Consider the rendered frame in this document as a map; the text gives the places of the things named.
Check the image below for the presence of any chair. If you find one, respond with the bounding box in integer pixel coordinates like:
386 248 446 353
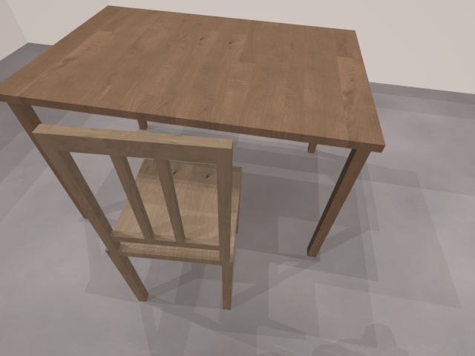
32 124 242 310

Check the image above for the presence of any table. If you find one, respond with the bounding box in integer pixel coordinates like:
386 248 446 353
0 5 385 257

